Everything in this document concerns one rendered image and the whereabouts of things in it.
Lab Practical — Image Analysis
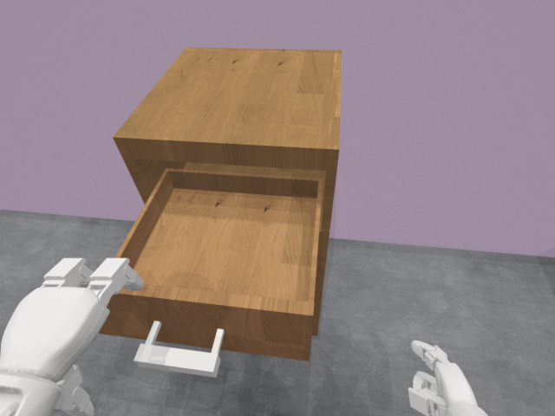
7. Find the drawer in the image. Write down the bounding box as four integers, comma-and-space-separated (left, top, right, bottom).
79, 168, 323, 361

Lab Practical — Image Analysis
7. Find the cabinet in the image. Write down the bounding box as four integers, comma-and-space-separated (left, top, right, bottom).
113, 48, 342, 336

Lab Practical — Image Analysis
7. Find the robot left forearm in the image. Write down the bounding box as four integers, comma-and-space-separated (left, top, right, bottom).
0, 371, 62, 416

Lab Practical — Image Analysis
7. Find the robot right hand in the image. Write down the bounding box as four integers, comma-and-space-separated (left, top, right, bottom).
408, 341, 478, 416

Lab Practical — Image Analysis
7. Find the robot left hand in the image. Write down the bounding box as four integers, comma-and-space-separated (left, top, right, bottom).
0, 258, 144, 416

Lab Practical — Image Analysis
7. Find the handle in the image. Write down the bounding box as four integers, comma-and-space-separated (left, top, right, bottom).
134, 321, 225, 378

